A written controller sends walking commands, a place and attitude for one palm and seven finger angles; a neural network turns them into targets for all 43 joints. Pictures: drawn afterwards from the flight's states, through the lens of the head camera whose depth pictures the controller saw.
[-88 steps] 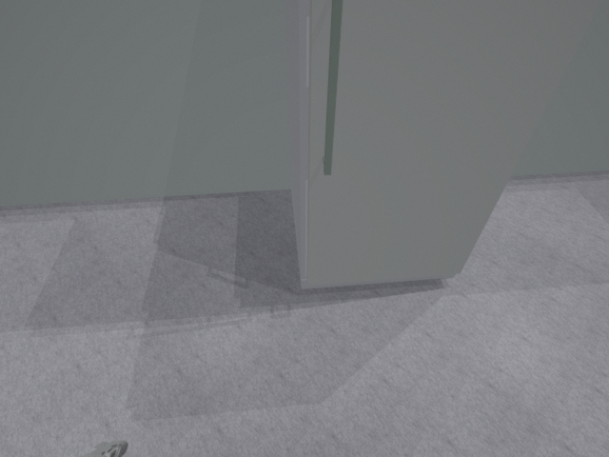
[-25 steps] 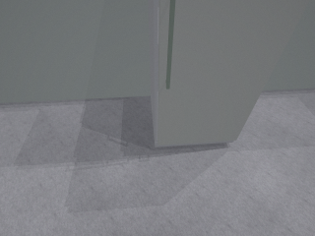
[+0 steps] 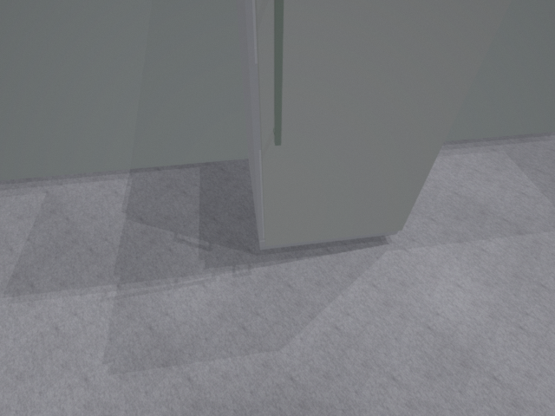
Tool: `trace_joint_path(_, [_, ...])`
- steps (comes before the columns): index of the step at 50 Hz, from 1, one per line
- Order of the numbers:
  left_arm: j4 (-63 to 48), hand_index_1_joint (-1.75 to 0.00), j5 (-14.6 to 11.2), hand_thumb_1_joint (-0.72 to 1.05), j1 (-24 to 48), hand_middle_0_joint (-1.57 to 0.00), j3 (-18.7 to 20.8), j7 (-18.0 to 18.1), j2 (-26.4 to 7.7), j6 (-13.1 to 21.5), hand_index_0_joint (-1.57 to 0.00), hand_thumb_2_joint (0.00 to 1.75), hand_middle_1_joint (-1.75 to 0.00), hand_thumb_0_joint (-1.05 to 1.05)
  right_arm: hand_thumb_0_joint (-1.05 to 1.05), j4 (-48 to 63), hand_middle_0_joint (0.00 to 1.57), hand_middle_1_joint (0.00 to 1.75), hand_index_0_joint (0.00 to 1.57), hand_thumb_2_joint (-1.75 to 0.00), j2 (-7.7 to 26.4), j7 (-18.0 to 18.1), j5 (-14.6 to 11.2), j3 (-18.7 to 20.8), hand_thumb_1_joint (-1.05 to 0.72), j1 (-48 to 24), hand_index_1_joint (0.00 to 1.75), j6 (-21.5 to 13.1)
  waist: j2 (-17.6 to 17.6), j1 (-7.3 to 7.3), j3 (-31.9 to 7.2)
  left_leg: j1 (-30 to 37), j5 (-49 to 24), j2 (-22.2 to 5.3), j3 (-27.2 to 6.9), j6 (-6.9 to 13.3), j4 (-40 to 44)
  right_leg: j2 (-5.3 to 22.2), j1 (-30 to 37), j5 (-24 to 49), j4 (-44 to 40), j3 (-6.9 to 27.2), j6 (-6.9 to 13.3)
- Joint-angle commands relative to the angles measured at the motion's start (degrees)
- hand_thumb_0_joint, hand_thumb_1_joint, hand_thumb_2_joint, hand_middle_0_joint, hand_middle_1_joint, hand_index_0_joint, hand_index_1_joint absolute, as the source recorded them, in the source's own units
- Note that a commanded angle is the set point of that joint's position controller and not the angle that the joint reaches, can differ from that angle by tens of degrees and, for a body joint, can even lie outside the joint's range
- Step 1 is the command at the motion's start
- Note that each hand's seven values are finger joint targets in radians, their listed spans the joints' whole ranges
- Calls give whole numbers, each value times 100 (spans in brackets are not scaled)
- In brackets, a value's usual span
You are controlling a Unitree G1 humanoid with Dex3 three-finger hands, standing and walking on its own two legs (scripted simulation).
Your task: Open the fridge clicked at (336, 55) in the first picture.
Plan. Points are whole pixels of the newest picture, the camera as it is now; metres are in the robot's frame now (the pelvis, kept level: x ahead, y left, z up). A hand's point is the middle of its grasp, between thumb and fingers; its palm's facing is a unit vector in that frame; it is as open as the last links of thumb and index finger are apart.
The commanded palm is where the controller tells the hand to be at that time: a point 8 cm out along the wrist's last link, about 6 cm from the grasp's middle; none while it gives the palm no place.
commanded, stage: walk to a spot facing it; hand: left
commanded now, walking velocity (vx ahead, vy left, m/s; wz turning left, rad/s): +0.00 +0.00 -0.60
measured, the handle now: (277, 71) +0.82 +0.07 +0.09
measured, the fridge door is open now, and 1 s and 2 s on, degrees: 0 0 0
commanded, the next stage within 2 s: none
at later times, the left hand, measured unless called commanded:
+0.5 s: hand out of the picture +0.06 +0.17 -0.16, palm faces -0.18 -0.95 -0.26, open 7.4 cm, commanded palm none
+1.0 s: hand (153, 414) +0.15 +0.22 -0.17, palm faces -0.49 -0.85 -0.20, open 7.4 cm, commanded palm none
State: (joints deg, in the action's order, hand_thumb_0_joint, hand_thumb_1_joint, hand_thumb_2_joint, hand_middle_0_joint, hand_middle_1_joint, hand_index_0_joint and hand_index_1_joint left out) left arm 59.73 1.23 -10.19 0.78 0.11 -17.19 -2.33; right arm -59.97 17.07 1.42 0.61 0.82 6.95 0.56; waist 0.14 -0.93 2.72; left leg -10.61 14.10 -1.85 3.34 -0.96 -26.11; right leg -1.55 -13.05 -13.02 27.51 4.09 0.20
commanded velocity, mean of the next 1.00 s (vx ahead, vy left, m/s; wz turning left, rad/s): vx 0.00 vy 0.00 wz -0.60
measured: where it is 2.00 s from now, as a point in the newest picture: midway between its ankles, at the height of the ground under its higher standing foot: outside the picture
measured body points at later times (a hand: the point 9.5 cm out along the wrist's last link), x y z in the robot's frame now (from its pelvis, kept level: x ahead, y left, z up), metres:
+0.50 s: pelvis -0.02 -0.02 +0.00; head +0.02 -0.05 +0.45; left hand +0.07 +0.22 -0.14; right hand +0.02 -0.30 -0.15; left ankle -0.01 +0.15 -0.66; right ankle -0.01 -0.10 -0.74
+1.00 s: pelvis -0.02 +0.07 +0.00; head +0.01 +0.10 +0.45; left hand +0.18 +0.27 -0.16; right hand -0.10 -0.18 -0.12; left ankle +0.01 +0.14 -0.74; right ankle -0.12 -0.07 -0.64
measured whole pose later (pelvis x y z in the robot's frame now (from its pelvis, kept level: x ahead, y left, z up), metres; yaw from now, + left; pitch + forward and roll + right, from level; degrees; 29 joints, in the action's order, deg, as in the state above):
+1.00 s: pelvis -0.02 +0.07 +0.00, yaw -34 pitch -1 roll -2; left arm 53.2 2.0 -12.9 6.1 -1.9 -16.4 -5.1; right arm -52.1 10.0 2.5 0.9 1.6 13.7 0.0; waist -3.1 -1.1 2.6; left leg -9.4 16.2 -2.5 8.7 3.2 -26.6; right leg 0.7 -29.6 -19.0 66.9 2.9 -5.3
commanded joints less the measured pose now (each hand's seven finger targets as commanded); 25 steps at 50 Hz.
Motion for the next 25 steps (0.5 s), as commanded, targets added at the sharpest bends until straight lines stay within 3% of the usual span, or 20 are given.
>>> trace_joint_path(1, [-625, -30, -7, 90, -50, -20, 247, -12, -760, 17, -20, 90, -30, 0, 0, 467, 20, 30, 20, -90, 888, 54, 23, 287, -90, 222, 30, -24, 194, 113, -309, 210, -334, -903, -514, 264, 252, 408, -686, 1057, 323, 469, 100])
trace_joint_path(3, [-710, -30, -11, 90, -166, -20, 269, -43, -639, -3, -20, 90, -30, 0, 0, 594, 20, 30, 20, -90, 955, 56, 22, 359, -90, 146, 30, -24, 543, 62, -357, 59, -320, -1294, -702, 469, 403, 197, -786, 706, 1068, 174, 25])
trace_joint_path(5, [-802, -30, -6, 90, -296, -20, 307, -77, -447, -43, -20, 90, -30, 0, 0, 705, 20, 30, 20, -90, 967, 46, 31, 407, -90, 12, 30, -60, 1044, -19, -341, -99, -954, -1843, -885, 874, 636, 111, -861, -1029, 2164, -303, -99])
trace_joint_path(6, [-838, -30, -9, 90, -379, -20, 329, -88, -392, -47, -20, 90, -30, 0, 0, 771, 20, 30, 20, -90, 931, 48, 37, 426, -90, -84, 30, -73, 1157, -67, -376, -104, -1388, -1952, -787, 970, 505, 242, -816, -1373, 2294, -312, -111])
trace_joint_path(7, [-864, -30, -10, 90, -462, -20, 352, -95, -377, -49, -20, 90, -30, 0, 0, 836, 20, 30, 20, -90, 897, 47, 44, 431, -90, -138, 30, -69, 1067, -102, -367, -226, -1501, -1964, -636, 954, 307, 336, -688, -1449, 2206, -309, -87])
trace_joint_path(8, [-842, -30, -8, 90, -658, -20, 383, -109, -326, -25, -20, 90, -30, 0, 0, 875, 20, 30, 20, -90, 855, 54, 59, 454, -90, -261, 30, -59, 937, -245, -334, -459, -1527, -1867, -404, 795, -129, 404, -324, -1185, 1716, -301, -55])
trace_joint_path(9, [-749, -30, 14, 90, -1017, -20, 421, -112, -365, 27, -20, 90, -30, 0, 0, 898, 20, 30, 20, -90, 813, 44, 54, 461, -90, -335, 30, -29, 463, -433, -388, -722, -1202, -1516, -14, 463, -999, 406, 168, -322, 774, -288, -32])
trace_joint_path(10, [-743, -30, 89, 90, -1200, -20, 505, -53, -858, 125, -20, 90, -30, 0, 0, 984, 20, 30, 20, -90, 455, 13, 13, 412, -90, -165, 30, 41, -1322, -444, -296, -1528, 544, -588, 546, -81, -2593, 1259, 377, 999, -576, 1305, 192])
trace_joint_path(11, [-800, -30, 60, 90, -1190, -20, 551, 40, -1236, 146, -20, 90, -30, 0, 0, 1177, 20, 30, 20, -90, 153, 3, 8, 353, -90, -175, 30, 57, -2143, -339, -156, -2343, 2049, 43, 111, -240, -3674, 2208, 194, 2143, -1133, 3038, 692])
trace_joint_path(12, [-842, -30, 11, 90, -1170, -20, 552, 97, -1160, 120, -20, 90, -30, 0, 0, 1167, 20, 30, 20, -90, 305, 17, -1, 383, -90, -176, 30, 97, -1527, -323, -229, -2182, 1851, -113, -433, -168, -4023, 2221, 90, 1787, -1175, 2725, 983])
trace_joint_path(13, [-920, -30, 5, 90, -911, -20, 569, 118, -951, 136, -20, 90, -30, 0, 0, 1083, 20, 30, 20, -90, 317, 7, 9, 401, -90, -204, 30, 110, -1398, -244, -154, -2242, 1450, -213, -577, -141, -4118, 1887, -87, 1000, -1284, 2656, 826])
trace_joint_path(14, [-992, -30, -6, 90, -590, -20, 544, 102, -809, 140, -20, 90, -30, 0, 0, 997, 20, 30, 20, -90, 316, -5, 5, 424, -90, -155, 30, 89, -969, -86, -89, -2290, 1030, -257, -618, -163, -4200, 1636, -30, 810, -1141, 2356, 801])
trace_joint_path(16, [-1066, -30, -37, 90, -473, -20, 491, 70, -617, 180, -20, 90, -30, 0, 0, 929, 20, 30, 20, -90, 263, -30, 34, 420, -90, -15, 30, 85, -629, 4, -290, -2119, 572, -241, -545, -237, -4110, 1320, 28, 938, -991, 1885, 783])
trace_joint_path(18, [-1060, -30, -25, 90, -541, -20, 515, 76, -589, 199, -20, 90, -30, 0, 0, 880, 20, 30, 20, -90, 172, -25, 45, 417, -90, 105, 30, 86, -586, 11, -576, -2047, 449, -196, -473, -294, -3903, 1178, 317, 1192, -865, 1663, 771])
trace_joint_path(21, [-986, -30, -30, 90, -792, -20, 542, 67, -572, 194, -20, 90, -30, 0, 0, 945, 20, 30, 20, -90, 144, 13, 45, 404, -90, -65, 30, 88, -545, -120, -634, -2196, 497, -127, -507, -346, -3693, 1153, 633, 1391, -825, 1811, 811])
trace_joint_path(25, [-971, -30, -5, 90, -949, -20, 566, 63, -561, 166, -20, 90, -30, 0, 0, 1082, 20, 30, 20, -90, 142, 44, 38, 399, -90, -252, 30, 85, -762, -213, -604, -2159, 681, -61, -558, -361, -3301, 1117, 719, 1515, -830, 2116, 871])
